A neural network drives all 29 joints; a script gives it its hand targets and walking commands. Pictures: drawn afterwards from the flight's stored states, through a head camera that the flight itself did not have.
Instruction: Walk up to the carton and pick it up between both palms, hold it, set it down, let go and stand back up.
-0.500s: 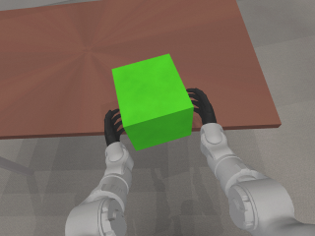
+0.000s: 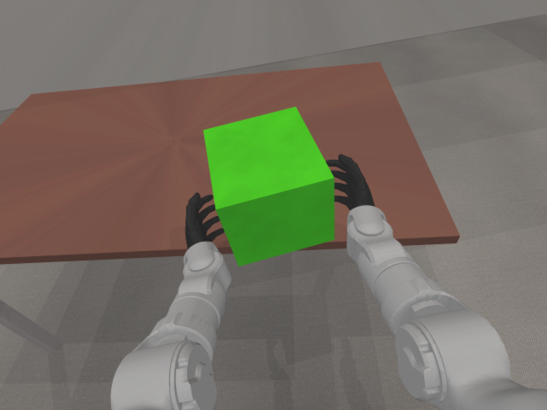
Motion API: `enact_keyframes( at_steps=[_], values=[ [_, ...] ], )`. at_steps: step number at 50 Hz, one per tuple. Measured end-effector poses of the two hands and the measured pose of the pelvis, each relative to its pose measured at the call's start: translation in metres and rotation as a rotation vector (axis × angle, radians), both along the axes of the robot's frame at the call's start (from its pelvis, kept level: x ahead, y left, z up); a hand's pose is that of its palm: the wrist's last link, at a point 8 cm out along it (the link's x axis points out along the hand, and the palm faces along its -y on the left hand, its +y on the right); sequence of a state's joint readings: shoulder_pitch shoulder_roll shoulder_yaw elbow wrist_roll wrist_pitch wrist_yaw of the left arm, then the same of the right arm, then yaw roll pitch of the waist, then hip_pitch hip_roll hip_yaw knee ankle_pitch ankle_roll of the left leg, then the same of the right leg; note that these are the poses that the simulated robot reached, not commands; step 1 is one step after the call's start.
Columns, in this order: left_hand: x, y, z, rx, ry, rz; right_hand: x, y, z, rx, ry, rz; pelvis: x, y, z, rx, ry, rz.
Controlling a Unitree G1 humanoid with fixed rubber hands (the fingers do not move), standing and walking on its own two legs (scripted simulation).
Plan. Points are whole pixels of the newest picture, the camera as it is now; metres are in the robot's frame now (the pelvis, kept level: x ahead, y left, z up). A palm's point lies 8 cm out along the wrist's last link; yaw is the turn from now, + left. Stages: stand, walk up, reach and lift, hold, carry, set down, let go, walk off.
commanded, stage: reach and lift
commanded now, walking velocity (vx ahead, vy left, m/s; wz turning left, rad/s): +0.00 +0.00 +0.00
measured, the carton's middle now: (268, 184) +0.49 +0.04 +0.07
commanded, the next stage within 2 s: none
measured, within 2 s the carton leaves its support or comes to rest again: neither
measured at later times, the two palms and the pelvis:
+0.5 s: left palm (186, 214) +0.40 +0.16 +0.11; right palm (357, 183) +0.42 -0.09 +0.13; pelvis -0.01 +0.00 +0.00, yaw +0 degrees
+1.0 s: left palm (157, 215) +0.36 +0.17 +0.16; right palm (355, 183) +0.38 -0.08 +0.18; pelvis -0.03 +0.01 +0.01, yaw +0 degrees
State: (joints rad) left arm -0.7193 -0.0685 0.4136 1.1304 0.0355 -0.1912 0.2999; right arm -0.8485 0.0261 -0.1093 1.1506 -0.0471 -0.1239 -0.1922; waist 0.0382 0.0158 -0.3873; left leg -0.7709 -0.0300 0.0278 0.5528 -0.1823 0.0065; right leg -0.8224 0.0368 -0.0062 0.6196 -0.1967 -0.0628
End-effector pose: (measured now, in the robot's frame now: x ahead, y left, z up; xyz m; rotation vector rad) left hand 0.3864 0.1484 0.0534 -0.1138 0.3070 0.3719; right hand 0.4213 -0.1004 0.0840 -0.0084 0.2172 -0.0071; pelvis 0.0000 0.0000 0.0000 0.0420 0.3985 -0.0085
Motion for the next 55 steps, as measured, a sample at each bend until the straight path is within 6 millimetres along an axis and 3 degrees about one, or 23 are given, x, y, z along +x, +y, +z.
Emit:
enact_keyframes(
  at_steps=[8, 26, 41, 55],
  values=[
    [-0.003, -0.001, 0.027, 0.013, 0.01, -0.027, -0.01, -0.003, 0.02, 0.025, 0.043, -0.027, -0.009, 0.0, 0.002, -0.001, -0.067, -0.002],
    [0.009, 0.008, 0.063, 0.055, -0.004, -0.035, -0.004, 0.007, 0.051, 0.012, 0.042, -0.049, -0.011, 0.0, 0.003, -0.002, -0.099, -0.003],
    [-0.016, 0.022, 0.105, 0.04, -0.021, -0.075, -0.032, 0.018, 0.085, 0.006, 0.036, -0.066, -0.023, 0.005, 0.009, -0.021, -0.229, 0.016],
    [-0.03, 0.026, 0.103, 0.013, 0.0, -0.11, -0.047, 0.02, 0.089, 0.048, 0.05, -0.083, -0.032, 0.011, 0.01, -0.029, -0.272, 0.016]
  ],
)
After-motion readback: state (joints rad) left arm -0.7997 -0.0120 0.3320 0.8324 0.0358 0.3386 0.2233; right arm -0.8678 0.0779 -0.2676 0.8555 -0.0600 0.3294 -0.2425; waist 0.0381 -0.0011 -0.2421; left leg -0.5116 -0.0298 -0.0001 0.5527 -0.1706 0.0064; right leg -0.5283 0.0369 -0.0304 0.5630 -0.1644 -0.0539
